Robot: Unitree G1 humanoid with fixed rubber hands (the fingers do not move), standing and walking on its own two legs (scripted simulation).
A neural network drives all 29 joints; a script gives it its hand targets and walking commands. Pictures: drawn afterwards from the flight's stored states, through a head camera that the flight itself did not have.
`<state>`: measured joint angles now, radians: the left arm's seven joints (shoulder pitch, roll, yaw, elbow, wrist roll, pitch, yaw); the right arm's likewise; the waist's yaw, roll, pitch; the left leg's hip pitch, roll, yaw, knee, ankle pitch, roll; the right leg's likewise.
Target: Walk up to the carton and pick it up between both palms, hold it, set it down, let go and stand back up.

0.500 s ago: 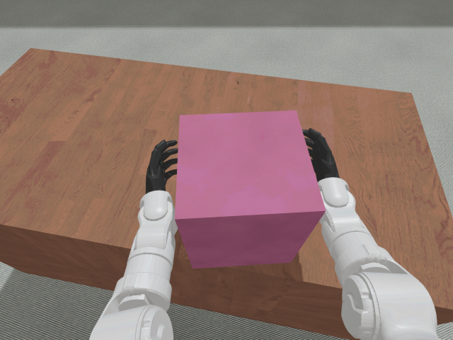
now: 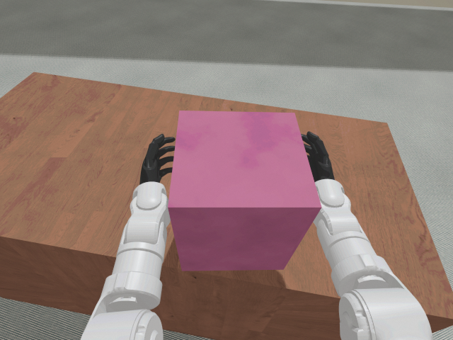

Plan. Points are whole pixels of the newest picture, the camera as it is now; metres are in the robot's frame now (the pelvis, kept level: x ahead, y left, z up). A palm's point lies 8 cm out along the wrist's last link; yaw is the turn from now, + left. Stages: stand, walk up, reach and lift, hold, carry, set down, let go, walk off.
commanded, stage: reach and lift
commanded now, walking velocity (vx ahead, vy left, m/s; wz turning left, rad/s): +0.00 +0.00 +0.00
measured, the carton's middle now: (235, 196) +0.39 +0.02 +0.04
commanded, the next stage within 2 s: hold in 1.68 s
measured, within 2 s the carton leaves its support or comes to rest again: neither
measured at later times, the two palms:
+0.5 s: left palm (154, 161) +0.38 +0.17 +0.13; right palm (332, 173) +0.40 -0.13 +0.13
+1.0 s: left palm (142, 151) +0.37 +0.18 +0.16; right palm (336, 170) +0.37 -0.12 +0.16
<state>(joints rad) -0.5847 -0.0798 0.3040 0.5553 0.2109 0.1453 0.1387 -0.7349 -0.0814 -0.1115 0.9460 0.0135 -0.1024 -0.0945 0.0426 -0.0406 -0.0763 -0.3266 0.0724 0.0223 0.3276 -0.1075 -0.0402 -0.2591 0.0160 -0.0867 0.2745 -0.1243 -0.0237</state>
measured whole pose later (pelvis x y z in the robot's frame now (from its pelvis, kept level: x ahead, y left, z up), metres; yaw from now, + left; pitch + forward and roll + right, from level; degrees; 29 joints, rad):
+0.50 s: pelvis +0.00 +0.01 +0.00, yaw +0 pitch +0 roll -1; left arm -0.64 -0.05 0.27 0.47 0.22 0.39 0.12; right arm -0.74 -0.08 -0.12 0.87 0.09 0.07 -0.11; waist -0.02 -0.05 -0.03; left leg -0.20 0.05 0.02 0.33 -0.13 -0.02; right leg -0.12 0.00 -0.08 0.27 -0.14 0.00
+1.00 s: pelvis -0.01 +0.02 +0.00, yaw +1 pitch -5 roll -1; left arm -0.62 -0.02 0.28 0.27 0.23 0.58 0.03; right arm -0.70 -0.07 -0.03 0.66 0.20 0.25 -0.20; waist -0.07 -0.07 0.01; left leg -0.12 0.03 0.01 0.35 -0.15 -0.01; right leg -0.05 -0.02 -0.07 0.29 -0.16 0.01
